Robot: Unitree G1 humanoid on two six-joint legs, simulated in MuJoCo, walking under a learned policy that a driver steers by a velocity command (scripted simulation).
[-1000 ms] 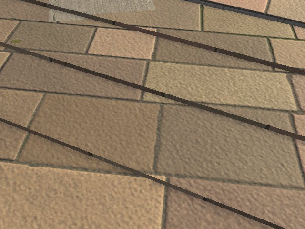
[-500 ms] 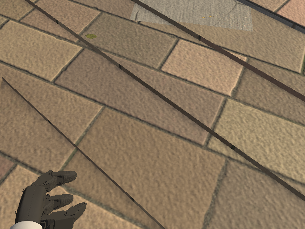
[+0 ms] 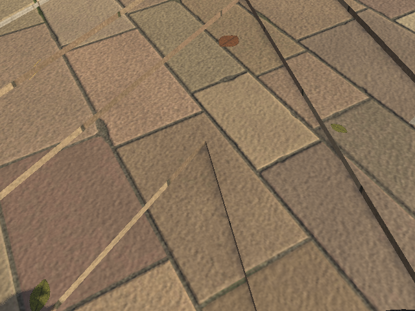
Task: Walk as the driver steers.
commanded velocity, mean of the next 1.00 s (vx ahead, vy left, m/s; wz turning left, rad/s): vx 0.79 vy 0.00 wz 0.98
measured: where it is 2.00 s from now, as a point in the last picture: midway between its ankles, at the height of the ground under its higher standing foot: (143, 187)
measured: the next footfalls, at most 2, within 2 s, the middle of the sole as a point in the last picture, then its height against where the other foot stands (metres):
left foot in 0.18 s outside the picture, level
right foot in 0.60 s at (215, 233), level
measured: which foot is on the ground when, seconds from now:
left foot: up 0.00-0.16, down 0.18-0.60, up 0.62-0.92, down 0.94-1.00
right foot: down 0.00-0.18, up 0.20-0.58, down 0.60-0.94, up 0.96-1.00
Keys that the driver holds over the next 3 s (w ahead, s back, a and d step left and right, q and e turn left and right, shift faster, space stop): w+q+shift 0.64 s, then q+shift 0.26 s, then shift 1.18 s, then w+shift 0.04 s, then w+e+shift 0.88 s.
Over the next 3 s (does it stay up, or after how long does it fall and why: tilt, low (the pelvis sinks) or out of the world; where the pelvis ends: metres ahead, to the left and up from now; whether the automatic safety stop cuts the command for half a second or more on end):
stays up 1.29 0.70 0.04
